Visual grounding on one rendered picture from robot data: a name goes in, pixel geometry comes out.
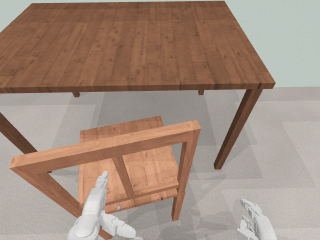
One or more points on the robot left forearm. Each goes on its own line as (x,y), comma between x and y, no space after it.
(86,227)

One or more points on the chair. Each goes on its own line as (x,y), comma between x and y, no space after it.
(137,156)

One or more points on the table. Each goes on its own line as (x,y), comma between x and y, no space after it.
(77,47)

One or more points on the left robot hand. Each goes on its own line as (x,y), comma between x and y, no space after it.
(95,203)

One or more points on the right robot hand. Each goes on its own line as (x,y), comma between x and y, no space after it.
(260,228)

